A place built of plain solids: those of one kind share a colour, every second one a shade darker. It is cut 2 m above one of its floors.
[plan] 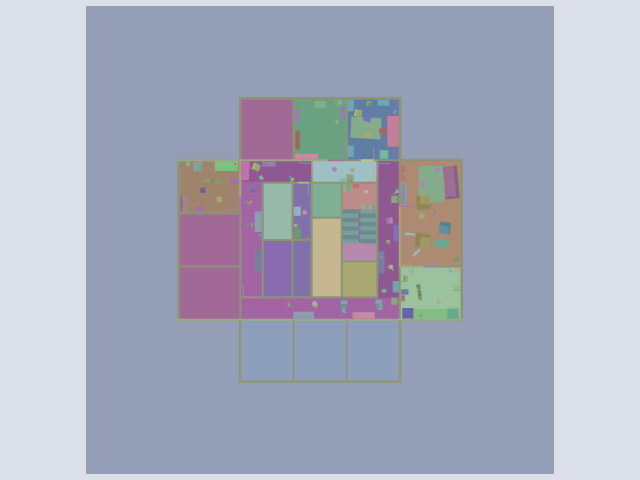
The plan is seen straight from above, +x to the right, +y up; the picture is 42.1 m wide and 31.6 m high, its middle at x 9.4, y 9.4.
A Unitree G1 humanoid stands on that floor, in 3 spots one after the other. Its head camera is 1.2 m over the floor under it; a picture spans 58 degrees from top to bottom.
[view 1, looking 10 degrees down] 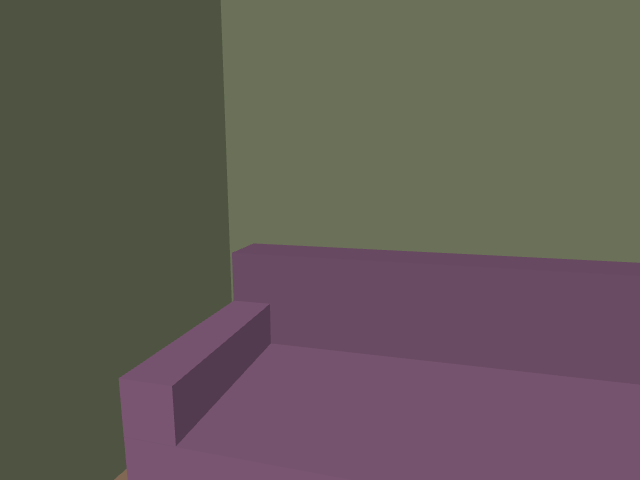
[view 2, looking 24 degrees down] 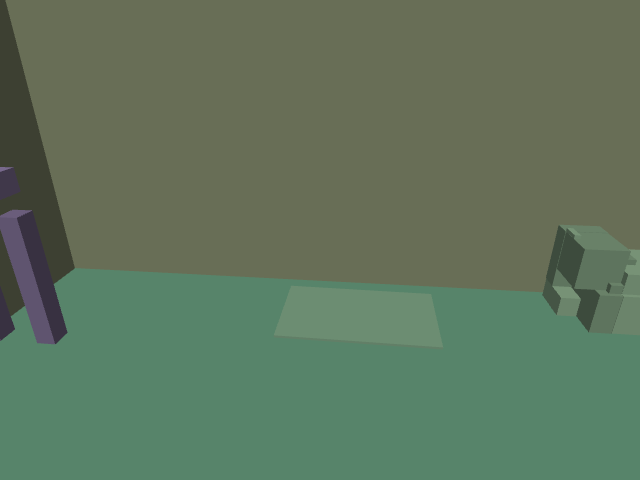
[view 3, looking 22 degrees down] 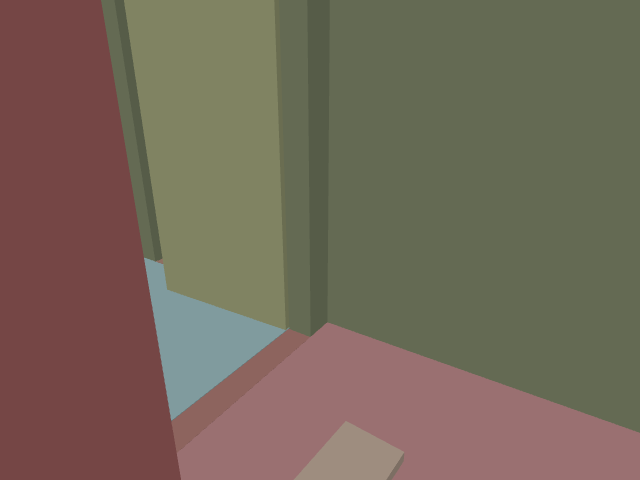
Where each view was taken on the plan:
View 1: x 16.62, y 13.32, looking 20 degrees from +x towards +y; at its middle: wall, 2.19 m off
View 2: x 9.41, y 16.53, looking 96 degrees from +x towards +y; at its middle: wall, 2.33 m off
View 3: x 11.53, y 12.12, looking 33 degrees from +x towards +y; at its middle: wall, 1.95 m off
